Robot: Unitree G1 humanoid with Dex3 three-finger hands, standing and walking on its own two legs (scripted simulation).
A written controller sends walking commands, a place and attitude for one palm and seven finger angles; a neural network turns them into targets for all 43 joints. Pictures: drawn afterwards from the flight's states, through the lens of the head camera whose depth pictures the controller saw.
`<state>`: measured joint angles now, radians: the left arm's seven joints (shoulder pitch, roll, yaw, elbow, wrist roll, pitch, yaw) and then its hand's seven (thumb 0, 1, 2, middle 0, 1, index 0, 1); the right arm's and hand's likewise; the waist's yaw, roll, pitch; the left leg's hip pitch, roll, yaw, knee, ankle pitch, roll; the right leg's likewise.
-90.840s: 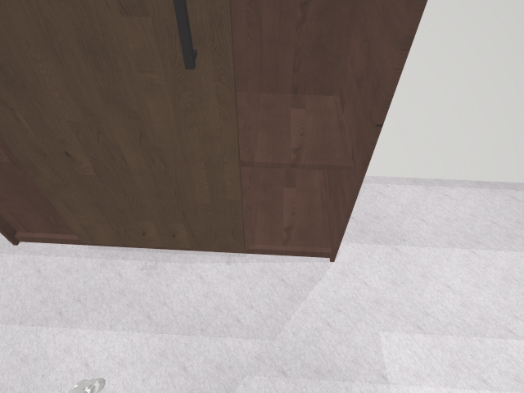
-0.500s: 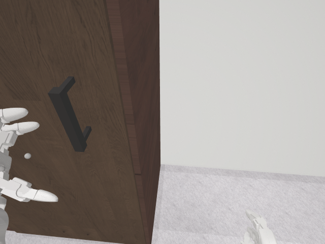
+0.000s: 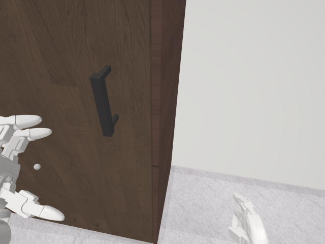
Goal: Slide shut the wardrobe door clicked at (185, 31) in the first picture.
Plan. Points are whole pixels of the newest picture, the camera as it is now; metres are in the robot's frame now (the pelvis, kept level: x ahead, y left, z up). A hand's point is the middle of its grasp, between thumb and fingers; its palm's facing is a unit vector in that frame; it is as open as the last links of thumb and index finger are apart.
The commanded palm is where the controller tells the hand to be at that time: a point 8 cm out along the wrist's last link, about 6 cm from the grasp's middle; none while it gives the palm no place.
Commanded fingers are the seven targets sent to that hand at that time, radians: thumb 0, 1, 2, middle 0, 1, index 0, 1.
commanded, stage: slip the hand off the handle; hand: left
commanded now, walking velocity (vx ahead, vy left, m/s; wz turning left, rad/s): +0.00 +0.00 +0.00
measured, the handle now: (107, 102) +0.32 +0.19 +0.23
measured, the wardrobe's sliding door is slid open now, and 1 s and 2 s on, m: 0.00 0.00 0.00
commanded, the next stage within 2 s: draw the hand back to the body in 0.06 s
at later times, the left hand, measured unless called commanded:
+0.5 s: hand (46, 164) +0.17 +0.24 +0.19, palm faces +0.08 -0.97 -0.21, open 14.7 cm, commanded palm +0.12 +0.29 +0.21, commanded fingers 0.00 -0.55 0.20 -0.25 -1.15 -0.25 -1.15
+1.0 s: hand (61, 155) +0.21 +0.25 +0.17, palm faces +0.41 -0.80 -0.43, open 12.6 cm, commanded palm +0.16 +0.28 +0.20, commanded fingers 0.00 0.25 0.58 -0.22 -0.68 -0.22 -0.68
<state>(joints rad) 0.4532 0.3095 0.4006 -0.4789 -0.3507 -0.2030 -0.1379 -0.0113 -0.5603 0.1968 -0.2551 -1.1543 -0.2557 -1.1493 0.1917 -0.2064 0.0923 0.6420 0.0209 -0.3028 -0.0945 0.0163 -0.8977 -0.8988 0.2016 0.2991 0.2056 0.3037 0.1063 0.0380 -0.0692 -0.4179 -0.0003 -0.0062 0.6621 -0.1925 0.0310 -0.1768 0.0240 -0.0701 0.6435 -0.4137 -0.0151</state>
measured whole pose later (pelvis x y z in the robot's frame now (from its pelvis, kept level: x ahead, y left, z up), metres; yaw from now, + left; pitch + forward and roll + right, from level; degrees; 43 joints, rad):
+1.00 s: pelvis +0.04 -0.01 +0.01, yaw -2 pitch -3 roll +0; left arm 0.59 0.37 0.36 -0.46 -0.10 -0.11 0.09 -0.01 -0.10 0.42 -0.24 -0.89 -0.24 -0.88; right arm 0.24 -0.24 0.03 0.64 0.02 -0.20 -0.10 0.02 -0.90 -0.90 0.20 0.30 0.20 0.30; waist 0.09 0.06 -0.02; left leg -0.30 0.01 0.03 0.55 -0.21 0.02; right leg -0.05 0.03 -0.03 0.49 -0.39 -0.03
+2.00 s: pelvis +0.04 -0.02 +0.02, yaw -3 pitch -3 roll -1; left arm 0.42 0.38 0.38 -0.35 -0.06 -0.16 0.08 0.02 0.89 0.90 -0.21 -0.31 -0.21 -0.30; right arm 0.17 -0.25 0.01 0.62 0.00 -0.03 -0.06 0.02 -0.90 -0.90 0.20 0.30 0.20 0.30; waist 0.05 0.07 0.01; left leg -0.27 0.04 0.03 0.50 -0.18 0.02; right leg -0.01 0.06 -0.02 0.39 -0.33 -0.03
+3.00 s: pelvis -0.10 +0.10 +0.01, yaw -8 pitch +0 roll -3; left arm 0.48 0.44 0.40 -0.54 -0.06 -0.22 0.12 0.01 0.88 0.90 -0.21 -0.30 -0.21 -0.30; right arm 0.18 -0.20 0.04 0.61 -0.01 -0.05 -0.07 0.01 -0.90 -0.90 0.20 0.30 0.21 0.30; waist 0.04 -0.03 -0.01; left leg -0.46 -0.03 0.01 0.65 -0.21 -0.02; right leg -0.18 0.02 0.01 0.53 -0.34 0.03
